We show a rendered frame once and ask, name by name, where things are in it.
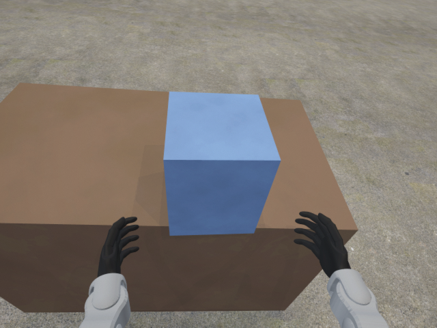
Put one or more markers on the carton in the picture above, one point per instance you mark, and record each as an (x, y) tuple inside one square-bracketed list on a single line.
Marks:
[(220, 160)]

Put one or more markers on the left robot hand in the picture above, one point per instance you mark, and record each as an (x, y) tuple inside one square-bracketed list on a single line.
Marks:
[(111, 256)]

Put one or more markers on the left robot forearm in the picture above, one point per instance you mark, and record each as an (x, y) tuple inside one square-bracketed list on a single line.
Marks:
[(108, 304)]

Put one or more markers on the right robot hand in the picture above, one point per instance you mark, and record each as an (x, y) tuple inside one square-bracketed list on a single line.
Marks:
[(328, 244)]

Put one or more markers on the right robot forearm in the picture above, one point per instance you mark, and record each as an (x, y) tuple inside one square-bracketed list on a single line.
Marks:
[(353, 304)]

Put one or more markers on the pedestal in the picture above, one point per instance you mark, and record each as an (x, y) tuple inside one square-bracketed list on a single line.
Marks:
[(74, 160)]

